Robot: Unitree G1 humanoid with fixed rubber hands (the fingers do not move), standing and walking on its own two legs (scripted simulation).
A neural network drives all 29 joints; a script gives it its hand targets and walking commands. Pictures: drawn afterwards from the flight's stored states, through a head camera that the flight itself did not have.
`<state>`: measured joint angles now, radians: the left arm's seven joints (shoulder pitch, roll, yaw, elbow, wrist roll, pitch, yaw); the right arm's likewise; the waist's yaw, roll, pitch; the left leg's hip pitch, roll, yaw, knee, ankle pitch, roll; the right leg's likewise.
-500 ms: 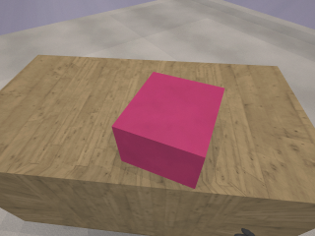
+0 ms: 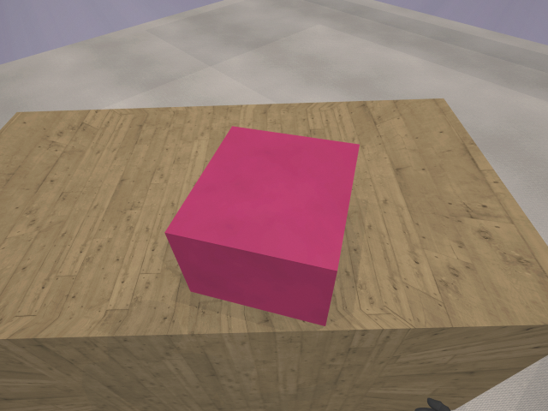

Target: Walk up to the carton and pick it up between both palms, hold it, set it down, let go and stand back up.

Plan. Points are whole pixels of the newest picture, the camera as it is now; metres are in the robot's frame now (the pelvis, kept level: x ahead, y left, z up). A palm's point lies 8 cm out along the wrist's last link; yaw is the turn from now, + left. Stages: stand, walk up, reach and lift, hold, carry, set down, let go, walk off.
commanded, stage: walk up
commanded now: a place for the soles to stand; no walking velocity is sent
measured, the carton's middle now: (274, 218) +0.47 -0.01 +0.00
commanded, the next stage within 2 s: reach and lift in 1.42 s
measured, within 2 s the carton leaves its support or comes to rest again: neither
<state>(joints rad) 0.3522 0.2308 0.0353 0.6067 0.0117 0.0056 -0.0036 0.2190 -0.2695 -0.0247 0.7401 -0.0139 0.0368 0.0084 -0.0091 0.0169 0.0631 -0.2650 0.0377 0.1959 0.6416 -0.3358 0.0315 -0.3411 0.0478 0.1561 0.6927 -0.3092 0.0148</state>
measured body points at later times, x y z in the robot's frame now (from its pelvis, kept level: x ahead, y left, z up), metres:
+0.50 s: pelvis +0.00 +0.00 -0.01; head +0.01 -0.01 +0.44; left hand +0.11 +0.26 -0.10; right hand +0.09 -0.26 -0.13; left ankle +0.01 +0.10 -0.72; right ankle +0.04 -0.12 -0.72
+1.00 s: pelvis +0.01 +0.01 +0.00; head +0.02 -0.01 +0.45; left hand +0.15 +0.24 -0.10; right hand +0.06 -0.27 -0.12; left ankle +0.01 +0.10 -0.72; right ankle +0.04 -0.12 -0.72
